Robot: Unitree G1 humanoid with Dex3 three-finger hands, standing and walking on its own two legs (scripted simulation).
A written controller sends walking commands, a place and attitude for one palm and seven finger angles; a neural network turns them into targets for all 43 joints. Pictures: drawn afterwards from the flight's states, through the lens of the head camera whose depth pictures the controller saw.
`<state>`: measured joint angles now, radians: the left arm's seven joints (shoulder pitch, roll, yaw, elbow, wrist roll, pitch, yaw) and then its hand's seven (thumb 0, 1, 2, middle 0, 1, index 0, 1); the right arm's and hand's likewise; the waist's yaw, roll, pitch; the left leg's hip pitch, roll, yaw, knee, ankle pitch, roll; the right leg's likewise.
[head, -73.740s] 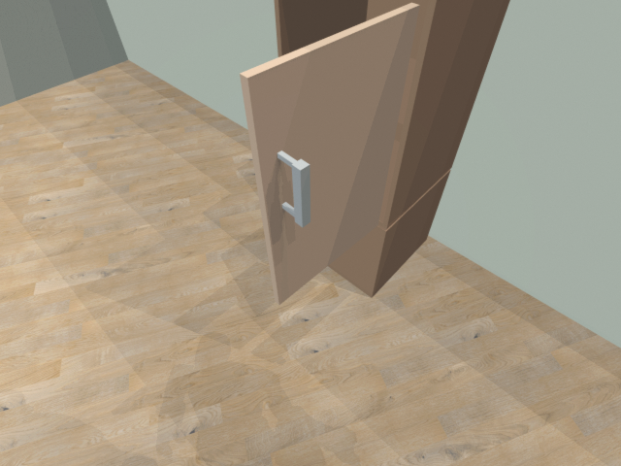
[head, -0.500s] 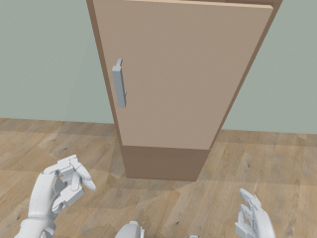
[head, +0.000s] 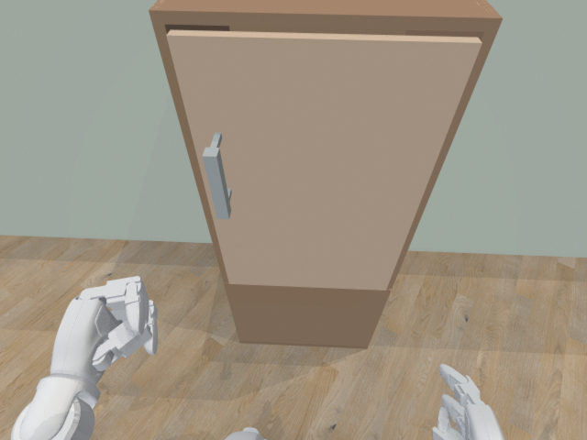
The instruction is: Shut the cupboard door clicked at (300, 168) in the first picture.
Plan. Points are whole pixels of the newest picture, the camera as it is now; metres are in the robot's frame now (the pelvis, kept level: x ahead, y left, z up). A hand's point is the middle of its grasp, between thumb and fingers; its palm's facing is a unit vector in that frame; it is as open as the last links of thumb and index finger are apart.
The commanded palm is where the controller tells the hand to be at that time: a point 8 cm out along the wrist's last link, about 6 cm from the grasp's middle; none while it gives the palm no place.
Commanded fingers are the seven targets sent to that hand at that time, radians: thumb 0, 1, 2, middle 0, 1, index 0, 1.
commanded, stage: raise the hand and make a fist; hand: left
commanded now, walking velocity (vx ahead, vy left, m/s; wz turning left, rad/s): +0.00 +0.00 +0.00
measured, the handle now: (220, 177) +0.49 +0.16 +0.09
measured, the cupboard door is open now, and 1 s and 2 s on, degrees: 0 0 0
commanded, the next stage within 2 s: bring the fist close to the handle in 0.32 s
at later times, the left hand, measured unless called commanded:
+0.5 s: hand (157, 326) +0.23 +0.18 +0.09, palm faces +0.01 -1.00 -0.04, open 3.1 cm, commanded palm +0.22 +0.22 +0.09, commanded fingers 0.00 0.90 0.90 -1.30 -1.50 -1.30 -1.50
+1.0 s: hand (202, 263) +0.32 +0.15 +0.09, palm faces -0.01 -1.00 -0.02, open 3.1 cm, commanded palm +0.30 +0.19 +0.09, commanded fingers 0.00 0.90 0.90 -1.30 -1.50 -1.30 -1.50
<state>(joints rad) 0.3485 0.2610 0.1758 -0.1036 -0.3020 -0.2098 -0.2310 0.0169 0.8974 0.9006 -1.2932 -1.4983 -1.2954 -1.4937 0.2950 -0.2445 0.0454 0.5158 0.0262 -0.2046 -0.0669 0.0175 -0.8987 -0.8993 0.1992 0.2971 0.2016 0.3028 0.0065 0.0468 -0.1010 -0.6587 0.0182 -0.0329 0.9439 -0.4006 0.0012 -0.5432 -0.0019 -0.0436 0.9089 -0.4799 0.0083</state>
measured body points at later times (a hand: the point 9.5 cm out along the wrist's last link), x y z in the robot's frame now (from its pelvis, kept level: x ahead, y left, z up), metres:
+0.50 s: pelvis +0.00 -0.01 +0.00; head +0.02 -0.02 +0.45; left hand +0.22 +0.23 +0.09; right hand +0.18 -0.24 -0.07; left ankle +0.05 +0.12 -0.69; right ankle -0.01 -0.13 -0.69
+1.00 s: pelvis +0.00 -0.01 +0.01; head +0.03 -0.02 +0.45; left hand +0.31 +0.20 +0.09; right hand +0.15 -0.25 -0.09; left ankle +0.05 +0.12 -0.69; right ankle -0.01 -0.13 -0.69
